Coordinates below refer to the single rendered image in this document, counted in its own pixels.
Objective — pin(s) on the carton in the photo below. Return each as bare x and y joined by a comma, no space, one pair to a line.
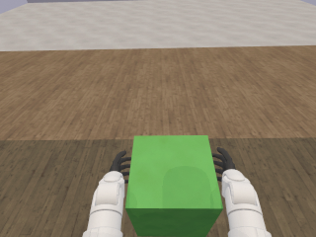
172,186

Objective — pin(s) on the robot left forearm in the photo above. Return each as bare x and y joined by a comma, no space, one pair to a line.
107,207

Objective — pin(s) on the left robot hand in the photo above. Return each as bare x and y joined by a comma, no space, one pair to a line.
117,167

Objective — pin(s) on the robot right forearm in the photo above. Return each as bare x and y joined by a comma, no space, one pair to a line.
243,208

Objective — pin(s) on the right robot hand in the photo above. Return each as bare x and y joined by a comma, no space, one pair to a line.
226,164

